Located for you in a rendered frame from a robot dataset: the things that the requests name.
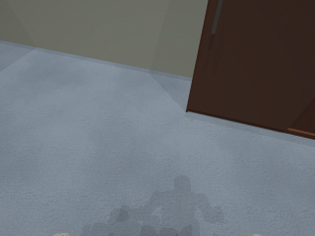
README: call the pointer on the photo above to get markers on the handle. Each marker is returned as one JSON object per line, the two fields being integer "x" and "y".
{"x": 217, "y": 16}

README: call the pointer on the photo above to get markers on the wardrobe door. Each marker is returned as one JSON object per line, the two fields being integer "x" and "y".
{"x": 306, "y": 119}
{"x": 259, "y": 65}

